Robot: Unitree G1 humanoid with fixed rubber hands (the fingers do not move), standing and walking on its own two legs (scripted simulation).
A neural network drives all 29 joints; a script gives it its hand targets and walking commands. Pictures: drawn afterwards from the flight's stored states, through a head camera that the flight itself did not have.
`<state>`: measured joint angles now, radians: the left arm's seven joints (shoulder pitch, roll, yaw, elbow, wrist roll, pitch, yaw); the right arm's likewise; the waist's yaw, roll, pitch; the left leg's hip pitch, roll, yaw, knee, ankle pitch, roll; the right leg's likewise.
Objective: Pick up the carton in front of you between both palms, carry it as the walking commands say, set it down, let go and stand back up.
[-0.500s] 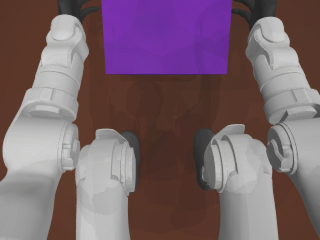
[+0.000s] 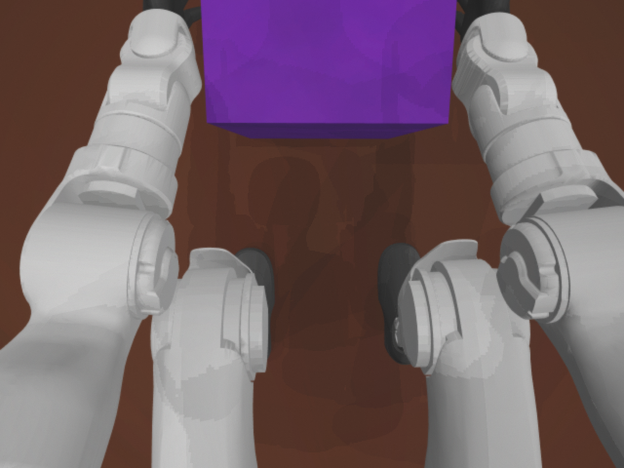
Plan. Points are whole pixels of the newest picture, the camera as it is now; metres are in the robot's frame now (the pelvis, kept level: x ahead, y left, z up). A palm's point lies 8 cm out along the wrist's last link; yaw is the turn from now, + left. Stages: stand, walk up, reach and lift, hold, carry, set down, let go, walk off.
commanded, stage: reach and lift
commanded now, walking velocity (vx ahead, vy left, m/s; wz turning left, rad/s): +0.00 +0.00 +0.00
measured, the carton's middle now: (323, 42) +0.53 +0.00 -0.24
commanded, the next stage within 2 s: none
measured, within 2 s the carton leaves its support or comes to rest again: leaves its support in 0.08 s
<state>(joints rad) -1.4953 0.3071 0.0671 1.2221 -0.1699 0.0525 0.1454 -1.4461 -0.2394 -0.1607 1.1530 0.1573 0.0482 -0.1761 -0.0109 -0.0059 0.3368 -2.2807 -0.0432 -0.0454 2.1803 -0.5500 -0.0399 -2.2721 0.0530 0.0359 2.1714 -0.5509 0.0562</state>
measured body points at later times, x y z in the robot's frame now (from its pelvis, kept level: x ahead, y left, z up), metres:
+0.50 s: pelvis +0.00 +0.00 +0.07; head +0.27 +0.01 +0.43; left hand +0.51 +0.16 -0.01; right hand +0.51 -0.15 -0.01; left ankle +0.12 +0.13 -0.34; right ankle +0.12 -0.13 -0.34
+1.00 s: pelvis +0.03 +0.00 +0.19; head +0.23 +0.01 +0.59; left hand +0.48 +0.16 +0.14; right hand +0.48 -0.15 +0.14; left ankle +0.12 +0.13 -0.34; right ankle +0.12 -0.13 -0.34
